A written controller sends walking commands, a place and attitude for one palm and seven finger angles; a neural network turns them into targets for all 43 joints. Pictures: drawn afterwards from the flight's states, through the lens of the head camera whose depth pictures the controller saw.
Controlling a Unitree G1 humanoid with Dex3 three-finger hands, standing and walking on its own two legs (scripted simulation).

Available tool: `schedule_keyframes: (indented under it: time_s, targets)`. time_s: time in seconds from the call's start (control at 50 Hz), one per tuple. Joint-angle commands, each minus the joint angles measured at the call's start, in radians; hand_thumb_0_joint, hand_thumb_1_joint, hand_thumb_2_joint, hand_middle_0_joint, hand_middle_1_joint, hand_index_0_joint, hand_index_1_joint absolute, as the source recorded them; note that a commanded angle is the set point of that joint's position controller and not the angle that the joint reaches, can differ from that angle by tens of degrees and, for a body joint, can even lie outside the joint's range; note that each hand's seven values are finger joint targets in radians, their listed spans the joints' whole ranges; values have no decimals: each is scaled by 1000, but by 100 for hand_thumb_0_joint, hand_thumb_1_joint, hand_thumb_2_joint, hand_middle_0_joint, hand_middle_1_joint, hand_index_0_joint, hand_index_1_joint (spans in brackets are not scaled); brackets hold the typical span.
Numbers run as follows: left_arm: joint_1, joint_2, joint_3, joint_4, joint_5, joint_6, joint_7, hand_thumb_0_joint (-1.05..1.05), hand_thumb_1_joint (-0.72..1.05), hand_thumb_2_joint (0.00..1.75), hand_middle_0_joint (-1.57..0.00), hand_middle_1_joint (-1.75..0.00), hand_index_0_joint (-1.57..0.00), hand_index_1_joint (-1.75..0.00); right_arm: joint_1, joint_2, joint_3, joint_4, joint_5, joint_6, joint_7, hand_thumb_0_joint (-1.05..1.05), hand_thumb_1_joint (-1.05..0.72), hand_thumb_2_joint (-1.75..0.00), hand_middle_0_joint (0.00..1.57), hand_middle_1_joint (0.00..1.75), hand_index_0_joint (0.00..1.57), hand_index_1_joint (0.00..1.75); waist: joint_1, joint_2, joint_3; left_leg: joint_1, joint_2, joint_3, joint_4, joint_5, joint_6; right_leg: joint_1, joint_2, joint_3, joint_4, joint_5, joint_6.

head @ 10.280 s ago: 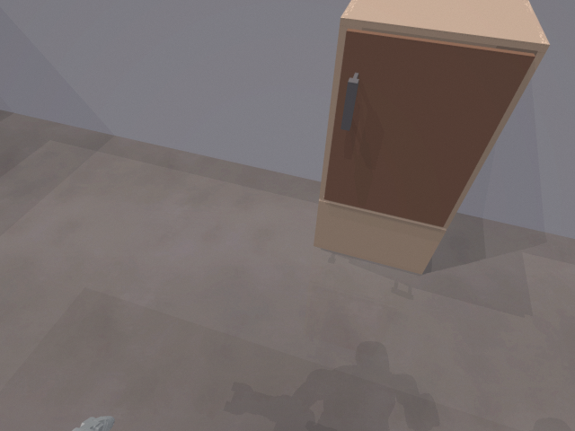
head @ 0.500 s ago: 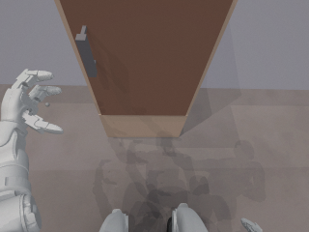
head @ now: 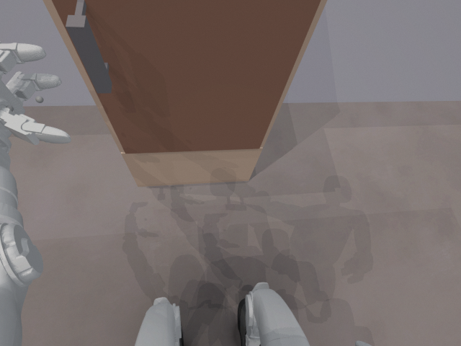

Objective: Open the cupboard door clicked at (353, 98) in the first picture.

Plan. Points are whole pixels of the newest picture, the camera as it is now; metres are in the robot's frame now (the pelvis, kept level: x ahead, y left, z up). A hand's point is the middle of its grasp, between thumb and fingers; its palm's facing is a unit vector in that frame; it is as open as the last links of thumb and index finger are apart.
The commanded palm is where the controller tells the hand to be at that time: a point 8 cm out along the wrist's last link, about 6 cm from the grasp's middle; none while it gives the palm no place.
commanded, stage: move the hooked fingers beside the handle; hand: left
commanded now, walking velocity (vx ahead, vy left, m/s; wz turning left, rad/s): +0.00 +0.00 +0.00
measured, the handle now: (93, 49) +0.61 +0.20 +0.06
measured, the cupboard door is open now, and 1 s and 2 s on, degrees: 0 0 0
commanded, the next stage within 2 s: slide the fingers in behind the handle in 1.16 s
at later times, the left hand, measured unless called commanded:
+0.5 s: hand (52, 62) +0.57 +0.26 +0.07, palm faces +0.00 -1.00 -0.02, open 14.0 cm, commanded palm +0.55 +0.30 +0.07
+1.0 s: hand (48, 71) +0.56 +0.26 +0.06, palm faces +0.00 -1.00 -0.01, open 14.0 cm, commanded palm +0.54 +0.30 +0.07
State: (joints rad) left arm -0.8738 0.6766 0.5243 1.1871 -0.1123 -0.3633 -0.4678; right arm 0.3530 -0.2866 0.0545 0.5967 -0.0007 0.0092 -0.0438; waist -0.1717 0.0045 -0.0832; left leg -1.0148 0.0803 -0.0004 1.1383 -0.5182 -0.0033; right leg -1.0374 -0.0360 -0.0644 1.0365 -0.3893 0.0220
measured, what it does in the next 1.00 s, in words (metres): stands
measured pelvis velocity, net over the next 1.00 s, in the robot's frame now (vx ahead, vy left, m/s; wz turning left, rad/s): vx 0.02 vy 0.01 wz -0.02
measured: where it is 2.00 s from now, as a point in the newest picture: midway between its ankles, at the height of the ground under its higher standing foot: outside the picture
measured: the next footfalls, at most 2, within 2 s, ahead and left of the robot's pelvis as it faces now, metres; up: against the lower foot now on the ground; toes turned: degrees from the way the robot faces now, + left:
none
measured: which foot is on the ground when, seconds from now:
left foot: down 0.00-1.00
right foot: down 0.00-1.00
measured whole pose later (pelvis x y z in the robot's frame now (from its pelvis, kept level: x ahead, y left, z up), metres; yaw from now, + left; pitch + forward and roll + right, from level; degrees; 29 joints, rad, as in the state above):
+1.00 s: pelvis +0.02 +0.01 +0.00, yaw -1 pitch +27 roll -5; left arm -1.00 0.76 0.54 1.21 -0.05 -0.32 -0.43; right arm 0.37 -0.28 0.07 0.56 -0.03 0.10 -0.01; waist -0.23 0.02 -0.09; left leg -1.09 0.09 -0.02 1.16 -0.55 0.00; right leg -1.09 -0.02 -0.08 1.01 -0.40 0.03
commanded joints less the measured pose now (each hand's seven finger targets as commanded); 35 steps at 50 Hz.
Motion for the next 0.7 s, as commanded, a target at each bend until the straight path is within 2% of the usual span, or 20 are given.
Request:
schedule_keyframes:
  time_s: [0.0,0.02,0.06,0.08,0.1,0.12,0.16,0.2,0.24,0.28,0.32,0.38,0.42,0.46,0.48,0.5,0.52,0.58,0.62,0.68]
  targets:
    - [-443,367,50,-216,-15,-65,0,0,-50,30,-30,-120,-30,-120,173,-193,-69,-50,-4,-2,-12,0,-90,-90,20,30,20,30,-7,186,-521,266,-48,-37,-131,387,31,273,62,29,-77,232,-35]
    - [-456,374,44,-210,-6,-62,-3,0,-50,30,-30,-120,-30,-120,179,-194,-67,-47,-6,3,-11,0,-90,-90,20,30,20,30,-9,198,-541,283,-45,-39,-129,396,28,262,62,28,-76,229,-33]
    - [-463,380,50,-173,-3,-49,-4,0,-50,30,-30,-120,-30,-120,186,-195,-64,-44,-8,11,-9,0,-90,-90,20,30,20,30,-16,205,-520,269,-43,-41,-121,406,28,249,63,24,-76,235,-32]
    - [-475,374,37,-156,0,-39,-5,0,-50,30,-30,-120,-30,-120,190,-198,-63,-40,-8,15,-8,0,-90,-90,20,30,20,30,-32,181,-510,257,-42,-43,-118,398,31,240,63,24,-80,231,-29]
    - [-497,372,33,-157,-2,-39,-7,0,-50,30,-30,-120,-30,-120,197,-198,-61,-41,-9,17,-9,0,-90,-90,20,30,20,30,-38,192,-508,265,-41,-50,-117,412,32,225,65,18,-74,235,-33]
    - [-501,402,46,-149,9,-32,-6,0,-50,30,-30,-120,-30,-120,204,-202,-59,-39,-9,23,-8,0,-90,-90,20,30,20,30,-31,207,-515,269,-39,-50,-119,410,29,219,66,18,-76,224,-33]
    - [-541,400,31,-140,19,-21,1,0,-50,30,-30,-120,-30,-120,211,-202,-57,-37,-12,28,-8,0,-90,-90,20,30,20,30,-54,200,-516,257,-38,-52,-108,406,33,206,66,19,-77,225,-28]
    - [-582,418,33,-148,27,-22,8,0,-50,30,-30,-120,-30,-120,224,-205,-54,-37,-16,32,-8,0,-90,-90,20,30,20,30,-58,240,-522,281,-36,-62,-105,428,30,173,67,10,-67,220,-35]
    - [-609,427,35,-160,41,-22,15,0,-50,30,-30,-120,-30,-120,238,-205,-56,-29,-21,39,-4,0,-90,-90,20,30,20,30,-59,278,-571,328,-32,-68,-97,468,24,156,68,8,-65,228,-35]
    - [-617,439,44,-129,47,-13,24,0,-50,30,-30,-120,-30,-120,246,-206,-52,-24,-24,44,1,0,-90,-90,20,30,20,30,-69,258,-561,316,-29,-74,-91,477,24,148,71,3,-64,232,-34]
    - [-653,421,17,-110,60,-1,30,0,-50,30,-30,-120,-30,-120,254,-204,-46,-24,-25,50,3,0,-90,-90,20,30,20,30,-88,284,-537,328,-25,-79,-91,492,22,114,73,-2,-65,229,-35]
    - [-610,459,44,-71,77,19,40,0,-50,30,-30,-120,-30,-120,266,-206,-41,-36,-29,61,6,0,-90,-90,20,30,20,30,-82,239,-537,266,-28,-69,-81,473,30,148,74,-1,-61,241,-32]
    - [-590,489,58,-81,84,19,36,0,-50,30,-30,-120,-30,-120,270,-207,-37,-49,-30,69,9,0,-90,-90,20,30,20,30,-72,253,-552,277,-25,-70,-83,509,27,160,76,-3,-53,270,-34]
    - [-577,510,85,-144,82,6,35,0,-50,30,-30,-120,-30,-120,275,-204,-45,-57,-34,77,16,0,-90,-90,20,30,20,30,-53,278,-620,306,-25,-68,-78,553,25,197,76,0,-45,309,-36]
    - [-537,512,96,-149,80,4,34,0,-50,30,-30,-120,-30,-120,274,-203,-46,-64,-33,82,18,0,-90,-90,20,30,20,30,-42,280,-620,317,-24,-66,-83,571,22,203,78,-1,-48,317,-37]
    - [-532,489,88,-164,70,-1,29,0,-50,30,-30,-120,-30,-120,276,-201,-48,-67,-33,84,22,0,-90,-90,20,30,20,30,-44,300,-621,344,-21,-70,-82,601,20,183,80,-4,-44,324,-40]
    - [-553,480,84,-182,62,-3,27,0,-50,30,-30,-120,-30,-120,276,-202,-50,-59,-31,89,25,0,-90,-90,20,30,20,30,-55,282,-611,358,-16,-75,-84,608,19,175,82,-7,-52,322,-35]
    - [-533,487,110,-200,46,0,26,0,-50,30,-30,-120,-30,-120,276,-201,-56,-58,-29,93,27,0,-90,-90,20,30,20,30,-49,255,-615,330,-22,-63,-85,587,26,221,85,0,-61,344,-32]
    - [-517,486,109,-221,46,-4,23,0,-50,30,-30,-120,-30,-120,278,-200,-58,-55,-27,96,28,0,-90,-90,20,30,20,30,-44,284,-619,370,-20,-65,-89,625,22,207,86,-3,-64,348,-34]
    - [-529,428,62,-209,47,0,27,0,-50,30,-30,-120,-30,-120,271,-193,-58,-45,-26,96,29,0,-90,-90,20,30,20,30,-60,268,-562,354,-21,-66,-95,580,25,189,87,-5,-76,319,-32]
